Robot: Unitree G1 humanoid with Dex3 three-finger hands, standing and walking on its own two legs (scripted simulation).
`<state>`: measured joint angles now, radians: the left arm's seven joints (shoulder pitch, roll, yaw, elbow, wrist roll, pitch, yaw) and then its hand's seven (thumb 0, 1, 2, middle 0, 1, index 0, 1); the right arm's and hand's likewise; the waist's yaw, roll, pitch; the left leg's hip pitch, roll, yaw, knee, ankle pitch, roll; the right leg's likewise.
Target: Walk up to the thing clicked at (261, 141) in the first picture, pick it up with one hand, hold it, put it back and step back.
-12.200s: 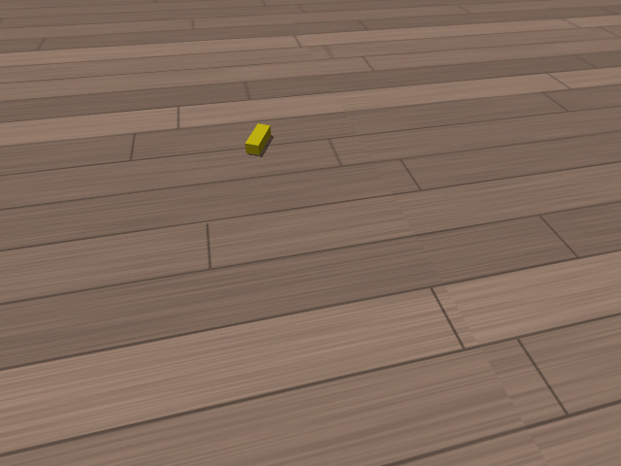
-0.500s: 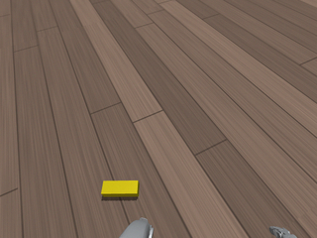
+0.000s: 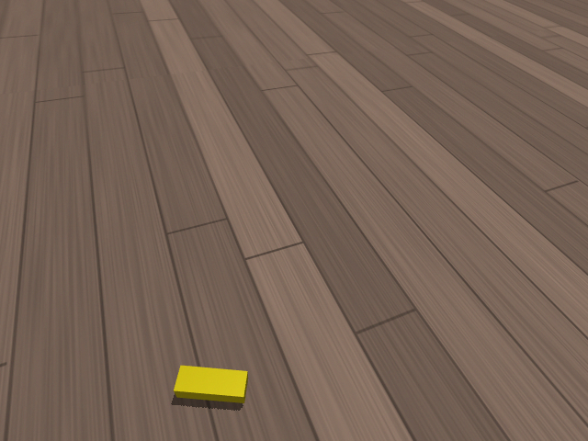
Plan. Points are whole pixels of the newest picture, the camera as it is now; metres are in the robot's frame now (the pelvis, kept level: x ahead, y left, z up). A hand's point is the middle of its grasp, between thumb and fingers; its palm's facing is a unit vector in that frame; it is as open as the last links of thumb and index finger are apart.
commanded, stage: walk up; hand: left
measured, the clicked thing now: (212, 384) +0.46 +0.21 -0.74
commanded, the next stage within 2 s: stand in 1.06 s
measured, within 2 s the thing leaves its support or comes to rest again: neither
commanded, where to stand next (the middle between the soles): +0.08 -0.01 m, yaw -5 degrees
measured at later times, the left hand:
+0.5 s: hand out of the picture +0.12 +0.28 -0.17, palm faces -0.07 -0.92 -0.38, open 7.4 cm
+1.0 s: hand out of the picture +0.06 +0.29 -0.16, palm faces -0.12 -0.93 -0.35, open 7.4 cm
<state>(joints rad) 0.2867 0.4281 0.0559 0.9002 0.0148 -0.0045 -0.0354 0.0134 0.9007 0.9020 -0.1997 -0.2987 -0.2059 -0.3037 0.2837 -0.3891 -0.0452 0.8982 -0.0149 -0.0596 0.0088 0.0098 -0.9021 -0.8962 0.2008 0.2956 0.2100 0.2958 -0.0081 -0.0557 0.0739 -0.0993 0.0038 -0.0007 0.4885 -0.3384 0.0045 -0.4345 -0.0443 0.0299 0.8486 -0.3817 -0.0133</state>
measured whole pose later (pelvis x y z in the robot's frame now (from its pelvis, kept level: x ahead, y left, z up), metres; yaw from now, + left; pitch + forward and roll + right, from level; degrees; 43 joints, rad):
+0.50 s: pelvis -0.02 +0.02 -0.02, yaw -2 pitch -3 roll +0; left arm 0.07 0.40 0.04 0.90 0.01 0.05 0.02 0.01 0.90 0.90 -0.20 -0.30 -0.21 -0.30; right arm 0.20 -0.36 -0.05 0.95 -0.03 0.02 0.01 0.01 -0.90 -0.90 0.20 0.30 0.21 0.30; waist -0.03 -0.04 0.16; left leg -0.29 -0.01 0.02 0.75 -0.42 0.03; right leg -0.53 0.02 0.11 0.92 -0.46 -0.02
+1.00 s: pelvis -0.02 +0.03 -0.01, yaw -6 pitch -3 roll -1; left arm 0.25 0.39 0.03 0.93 0.02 -0.01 -0.03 0.01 0.90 0.90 -0.20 -0.30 -0.21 -0.30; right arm 0.21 -0.41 -0.05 0.93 -0.01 -0.05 0.02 0.01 -0.90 -0.90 0.20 0.30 0.21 0.30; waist 0.02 0.00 0.09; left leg -0.33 0.03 0.01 0.62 -0.25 0.01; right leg -0.19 -0.01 0.04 0.61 -0.36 0.02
